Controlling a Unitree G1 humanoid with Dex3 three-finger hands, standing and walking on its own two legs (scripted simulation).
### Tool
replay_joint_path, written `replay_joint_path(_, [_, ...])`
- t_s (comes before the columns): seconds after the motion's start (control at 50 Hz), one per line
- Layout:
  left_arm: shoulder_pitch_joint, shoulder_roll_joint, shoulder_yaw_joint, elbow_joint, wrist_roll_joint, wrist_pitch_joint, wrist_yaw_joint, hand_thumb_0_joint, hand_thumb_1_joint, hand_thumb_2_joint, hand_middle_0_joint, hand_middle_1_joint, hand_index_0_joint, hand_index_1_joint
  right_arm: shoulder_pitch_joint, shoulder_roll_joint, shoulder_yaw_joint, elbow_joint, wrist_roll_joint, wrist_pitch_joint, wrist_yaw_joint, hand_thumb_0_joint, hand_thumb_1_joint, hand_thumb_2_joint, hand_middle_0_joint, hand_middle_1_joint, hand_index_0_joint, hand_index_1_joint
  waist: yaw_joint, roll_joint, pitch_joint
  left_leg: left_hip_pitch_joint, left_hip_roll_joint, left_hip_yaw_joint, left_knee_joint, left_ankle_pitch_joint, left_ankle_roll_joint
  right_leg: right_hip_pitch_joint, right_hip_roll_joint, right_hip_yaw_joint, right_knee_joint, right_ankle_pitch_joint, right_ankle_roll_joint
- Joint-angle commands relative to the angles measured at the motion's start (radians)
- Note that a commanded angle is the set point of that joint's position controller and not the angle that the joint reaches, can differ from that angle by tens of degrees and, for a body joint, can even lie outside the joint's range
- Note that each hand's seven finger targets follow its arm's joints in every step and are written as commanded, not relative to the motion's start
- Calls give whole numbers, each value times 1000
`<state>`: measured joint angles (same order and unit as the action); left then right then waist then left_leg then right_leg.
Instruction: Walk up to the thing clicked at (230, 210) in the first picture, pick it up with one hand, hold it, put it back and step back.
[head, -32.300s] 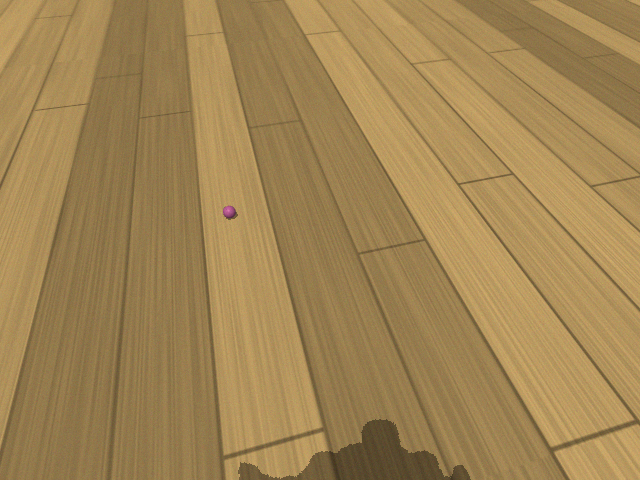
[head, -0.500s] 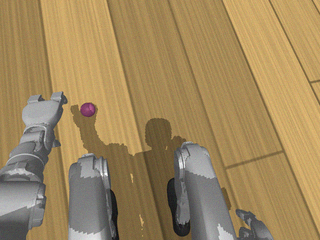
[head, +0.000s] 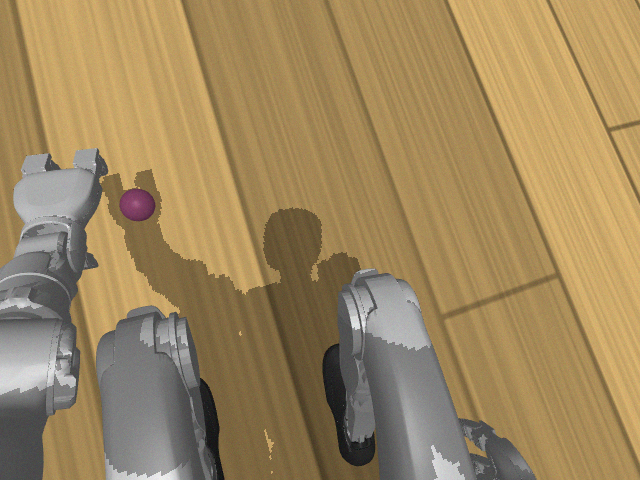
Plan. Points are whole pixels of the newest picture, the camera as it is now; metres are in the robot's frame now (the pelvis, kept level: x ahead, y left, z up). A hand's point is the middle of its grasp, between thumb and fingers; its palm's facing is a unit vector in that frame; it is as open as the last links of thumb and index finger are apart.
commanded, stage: rise first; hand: left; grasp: from above
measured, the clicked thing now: (137, 205) +0.52 +0.21 -0.32
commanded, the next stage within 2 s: none
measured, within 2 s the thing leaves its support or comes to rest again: neither
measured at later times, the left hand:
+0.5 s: hand (90, 217) +0.47 +0.24 -0.20, palm faces -0.45 -0.05 -0.89, open 13.9 cm
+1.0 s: hand (91, 210) +0.48 +0.25 -0.21, palm faces -0.45 -0.05 -0.89, open 14.0 cm
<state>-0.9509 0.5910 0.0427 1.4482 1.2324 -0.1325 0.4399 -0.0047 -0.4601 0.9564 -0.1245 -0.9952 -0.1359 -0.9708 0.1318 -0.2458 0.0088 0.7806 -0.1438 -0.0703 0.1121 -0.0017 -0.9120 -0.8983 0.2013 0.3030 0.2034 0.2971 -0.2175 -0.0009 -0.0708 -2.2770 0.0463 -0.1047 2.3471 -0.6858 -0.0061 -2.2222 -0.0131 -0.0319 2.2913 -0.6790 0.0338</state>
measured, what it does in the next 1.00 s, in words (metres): stands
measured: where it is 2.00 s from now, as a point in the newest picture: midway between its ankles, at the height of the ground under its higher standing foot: (280, 443)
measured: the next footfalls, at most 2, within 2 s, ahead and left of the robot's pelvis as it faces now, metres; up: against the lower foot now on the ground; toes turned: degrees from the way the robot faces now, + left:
none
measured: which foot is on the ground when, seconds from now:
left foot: down 0.00-1.00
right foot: down 0.00-1.00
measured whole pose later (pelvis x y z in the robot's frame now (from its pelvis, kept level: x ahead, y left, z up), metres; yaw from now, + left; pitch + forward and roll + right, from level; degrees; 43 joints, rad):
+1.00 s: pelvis +0.00 +0.00 -0.03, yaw -2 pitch +33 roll -7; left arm -1.02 0.70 0.06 1.52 1.24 -0.14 0.44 0.00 -0.51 0.99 -0.09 -1.03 -0.09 -1.02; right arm 0.16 -0.28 0.08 0.75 -0.17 -0.08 0.15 0.00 -0.91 -0.90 0.20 0.30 0.20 0.30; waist -0.28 -0.01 -0.01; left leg -2.35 0.04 -0.15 2.45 -0.70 -0.01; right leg -2.28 0.00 -0.06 2.37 -0.68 0.04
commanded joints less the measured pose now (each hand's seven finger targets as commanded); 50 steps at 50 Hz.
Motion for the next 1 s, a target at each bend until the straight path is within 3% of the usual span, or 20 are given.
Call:
replay_joint_path(0.0, [-330, 244, 34, -122, -7, -2, 38, 0, -496, 964, -77, -1025, -97, -1003, 226, -240, -66, -8, 1, -2, -8, 0, -901, -900, 200, 299, 200, 299, -13, 210, -690, 477, -37, 86, -216, 168, 40, 341, 34, -95, -238, 209, -66])
replay_joint_path(0.06, [-305, 208, 17, -104, -9, -2, 36, 0, -506, 971, -69, -1042, -89, -1020, 224, -233, -61, -13, -2, 1, -4, 0, -901, -900, 200, 299, 200, 299, -19, 212, -691, 479, -37, 85, -205, 186, 39, 355, 39, -98, -231, 231, -66])
replay_joint_path(0.08, [-326, 226, 22, -95, -10, -3, 36, 0, -496, 962, -71, -1041, -94, -1017, 230, -241, -58, -14, -1, 0, -3, 0, -901, -900, 200, 299, 200, 299, -33, 188, -667, 454, -35, 83, -196, 181, 43, 347, 39, -102, -231, 232, -63])
replay_joint_path(0.12, [-320, 254, 38, -105, -13, -5, 35, 0, -497, 961, -72, -1038, -94, -1014, 233, -247, -55, -13, -1, 0, -2, 0, -901, -900, 200, 299, 200, 299, -20, 205, -670, 450, -37, 84, -193, 181, 41, 350, 37, -100, -222, 229, -64])
replay_joint_path(0.14, [-321, 248, 29, -109, -11, -8, 33, 0, -491, 958, -67, -1048, -93, -1021, 225, -247, -58, -14, -2, 2, -2, 0, -899, -899, 200, 299, 200, 299, -14, 219, -674, 450, -35, 86, -194, 166, 40, 341, 41, -100, -221, 215, -66])
replay_joint_path(0.2, [-336, 229, 19, -95, -12, -10, 36, 0, -506, 969, -63, -1059, -86, -1034, 233, -247, -47, -15, -7, 1, 1, 0, -901, -900, 200, 299, 200, 299, -37, 206, -657, 428, -37, 84, -187, 160, 41, 352, 44, -106, -219, 214, -64])
replay_joint_path(0.24, [-332, 262, 38, -99, -15, -12, 41, 0, -493, 958, -65, -1056, -91, -1028, 234, -256, -46, -18, -6, 1, 1, 0, -899, -900, 200, 299, 200, 299, -27, 199, -658, 420, -38, 83, -183, 151, 42, 341, 43, -106, -219, 202, -64])
replay_joint_path(0.34, [-354, 248, 25, -113, -3, -15, 48, 0, -499, 962, -62, -1055, -87, -1029, 239, -260, -40, -18, -11, -1, 5, 0, -900, -900, 200, 299, 200, 299, -41, 241, -673, 456, -36, 72, -178, 167, 34, 321, 47, -119, -195, 218, -70])
replay_joint_path(0.38, [-341, 255, 29, -97, 1, -10, 52, 0, -503, 963, -57, -1059, -82, -1032, 238, -264, -38, -16, -10, -2, 6, 0, -899, -900, 200, 300, 200, 300, -33, 261, -668, 469, -35, 73, -177, 185, 31, 307, 46, -120, -185, 233, -72])
replay_joint_path(0.42, [-353, 247, 23, -82, -1, -8, 52, 0, -497, 958, -59, -1059, -85, -1031, 245, -268, -37, -15, -12, -5, 9, 0, -900, -900, 200, 300, 200, 300, -52, 252, -652, 464, -34, 70, -168, 188, 32, 300, 46, -123, -182, 239, -71])
replay_joint_path(0.62, [-355, 278, 26, -64, -5, -10, 48, 0, -494, 951, -64, -1063, -90, -1035, 246, -273, -20, -25, -17, -11, 19, 0, -903, -901, 200, 300, 200, 300, -66, 228, -640, 398, -34, 71, -138, 172, 40, 335, 50, -122, -181, 234, -63])
replay_joint_path(0.64, [-357, 278, 32, -75, -4, -10, 49, 0, -574, 1031, -76, -990, -56, -1010, 252, -276, -19, -24, -21, -12, 20, 0, -906, -902, 200, 300, 200, 300, -68, 239, -638, 416, -35, 72, -141, 185, 37, 335, 48, -123, -180, 246, -62])
replay_joint_path(0.68, [-377, 314, 50, -81, -2, -10, 51, 0, -518, 984, -74, -1021, -82, -1012, 250, -282, -16, -24, -20, -10, 18, 0, -900, -900, 200, 300, 200, 300, -58, 247, -661, 414, -35, 68, -140, 179, 38, 328, 49, -126, -177, 238, -62])
replay_joint_path(0.78, [-383, 292, 29, -50, -2, -11, 48, 0, -527, 991, -69, -1033, -76, -1025, 251, -281, -5, -27, -29, -13, 24, 0, -901, -901, 200, 300, 200, 300, -85, 236, -610, 379, -37, 69, -134, 159, 40, 330, 53, -128, -179, 225, -62])
replay_joint_path(0.82, [-385, 329, 43, -70, -4, -10, 49, 0, -520, 985, -73, -1028, -82, -1019, 242, -286, -6, -28, -24, -17, 23, 0, -901, -900, 200, 300, 200, 300, -66, 246, -626, 398, -34, 67, -129, 158, 39, 318, 53, -128, -177, 220, -63])
replay_joint_path(0.88, [-391, 309, 33, -59, 4, -10, 46, 0, -524, 983, -71, -1026, -78, -1018, 246, -291, -7, -30, -24, -18, 24, 0, -902, -901, 200, 300, 200, 300, -83, 290, -618, 432, -35, 56, -142, 156, 29, 278, 50, -142, -158, 212, -70])
replay_joint_path(0.9, [-379, 309, 32, -50, 1, -11, 47, 0, -528, 989, -65, -1028, -71, -1020, 239, -290, -4, -34, -23, -16, 24, 0, -900, -900, 200, 300, 200, 300, -72, 300, -607, 413, -36, 57, -150, 144, 29, 274, 52, -142, -162, 200, -72])
replay_joint_path(0.92, [-391, 303, 26, -50, 3, -13, 43, 0, -538, 1002, -69, -1018, -70, -1016, 242, -289, -2, -33, -26, -14, 24, 0, -900, -901, 200, 300, 200, 300, -86, 276, -617, 409, -37, 54, -147, 139, 30, 282, 55, -145, -164, 196, -70])
replay_joint_path(0.94, [-402, 330, 37, -74, 7, -15, 44, 0, -527, 991, -67, -1020, -72, -1014, 242, -293, -2, -32, -22, -12, 21, 0, -897, -899, 200, 300, 200, 300, -74, 288, -637, 427, -36, 56, -144, 155, 30, 285, 54, -142, -163, 210, -71])
replay_joint_path(0.98, [-385, 310, 22, -25, 6, -12, 41, 0, -525, 985, -66, -1037, -75, -1027, 245, -290, 7, -35, -29, -16, 27, 0, -900, -900, 200, 300, 200, 300, -91, 273, -599, 401, -33, 58, -127, 165, 33, 294, 55, -142, -159, 228, -66])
